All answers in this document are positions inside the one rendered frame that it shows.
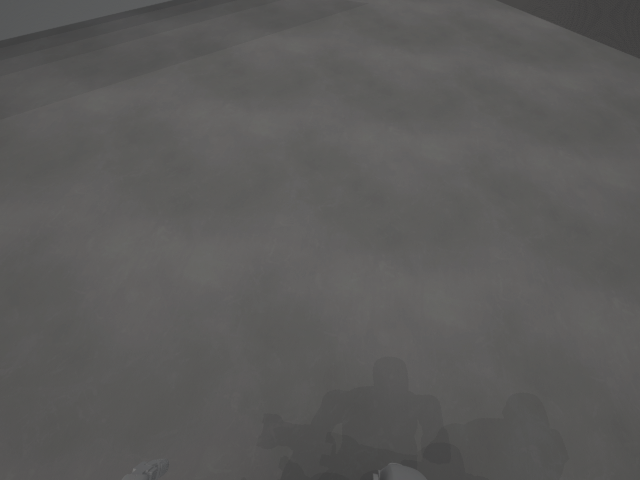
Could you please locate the robot left hand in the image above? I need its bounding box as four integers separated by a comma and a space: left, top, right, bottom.
122, 459, 169, 480

